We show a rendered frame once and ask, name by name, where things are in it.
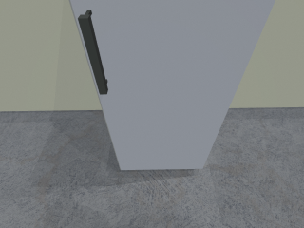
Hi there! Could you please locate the handle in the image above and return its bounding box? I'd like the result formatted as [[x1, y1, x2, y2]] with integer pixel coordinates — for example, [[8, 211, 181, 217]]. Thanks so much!
[[78, 9, 108, 95]]

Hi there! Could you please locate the fridge door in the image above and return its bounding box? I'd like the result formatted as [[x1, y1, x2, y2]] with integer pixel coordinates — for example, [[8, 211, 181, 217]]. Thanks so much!
[[70, 0, 276, 170]]

